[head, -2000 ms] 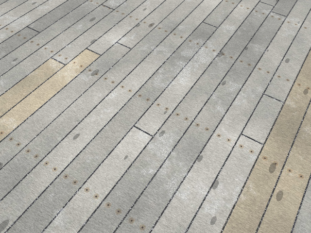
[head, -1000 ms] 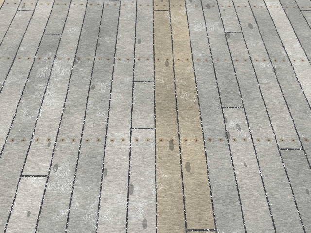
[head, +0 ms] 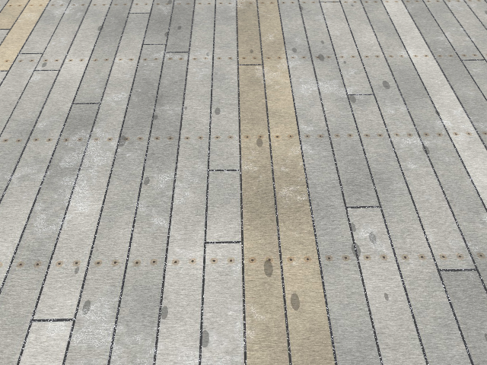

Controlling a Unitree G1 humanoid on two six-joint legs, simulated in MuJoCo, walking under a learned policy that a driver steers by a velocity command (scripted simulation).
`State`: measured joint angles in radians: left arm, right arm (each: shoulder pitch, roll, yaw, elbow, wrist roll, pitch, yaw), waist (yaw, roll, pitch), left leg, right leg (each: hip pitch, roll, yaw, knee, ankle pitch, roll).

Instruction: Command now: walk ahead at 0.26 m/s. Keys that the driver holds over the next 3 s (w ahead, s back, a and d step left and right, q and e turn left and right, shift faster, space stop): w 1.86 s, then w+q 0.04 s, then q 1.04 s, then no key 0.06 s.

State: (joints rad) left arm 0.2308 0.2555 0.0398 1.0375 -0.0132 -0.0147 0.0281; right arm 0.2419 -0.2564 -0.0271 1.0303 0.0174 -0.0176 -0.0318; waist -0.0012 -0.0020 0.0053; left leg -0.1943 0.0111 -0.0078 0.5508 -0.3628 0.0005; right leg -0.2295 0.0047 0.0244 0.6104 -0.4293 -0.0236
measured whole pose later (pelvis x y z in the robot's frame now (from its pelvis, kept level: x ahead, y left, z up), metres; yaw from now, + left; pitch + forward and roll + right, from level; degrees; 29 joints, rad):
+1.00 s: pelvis +0.49 +0.03 +0.00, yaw +0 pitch +2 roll +2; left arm 0.01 0.24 0.04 0.84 -0.02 -0.10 -0.03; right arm 0.39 -0.26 -0.05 1.01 0.02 -0.07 -0.01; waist -0.09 -0.03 0.02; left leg 0.09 -0.06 0.04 0.20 -0.33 0.02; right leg -0.57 -0.07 0.00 0.51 0.03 -0.03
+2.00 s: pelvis +1.04 +0.08 +0.01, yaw +2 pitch +2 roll +1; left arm 0.04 0.26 0.06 0.86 0.00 -0.08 -0.01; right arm 0.37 -0.23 -0.05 1.00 0.01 -0.07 -0.01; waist -0.08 -0.05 0.02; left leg 0.00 -0.07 0.03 0.22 -0.25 0.06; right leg -0.63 -0.09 0.04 0.56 0.10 0.00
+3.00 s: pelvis +1.19 +0.08 +0.00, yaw +36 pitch +2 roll -1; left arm 0.08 0.30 0.08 0.86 -0.01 -0.03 0.01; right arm 0.16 -0.32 -0.08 0.68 0.02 0.04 -0.04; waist -0.01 0.01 0.03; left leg -0.33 -0.12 -0.21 0.51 -0.20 0.02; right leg -0.28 0.03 0.07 0.48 -0.24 0.03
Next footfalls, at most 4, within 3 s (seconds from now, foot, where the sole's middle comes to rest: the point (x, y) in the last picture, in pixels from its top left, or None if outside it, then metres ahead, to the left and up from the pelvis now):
0.50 left None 0.39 0.13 -0.77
1.04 right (287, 309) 0.71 -0.10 -0.77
1.58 left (206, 232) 0.99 0.16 -0.77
2.10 right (263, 169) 1.30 -0.04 -0.77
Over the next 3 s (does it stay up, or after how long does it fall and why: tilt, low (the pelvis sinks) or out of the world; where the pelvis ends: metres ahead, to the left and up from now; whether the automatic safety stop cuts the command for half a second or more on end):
stays up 1.19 0.08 0.00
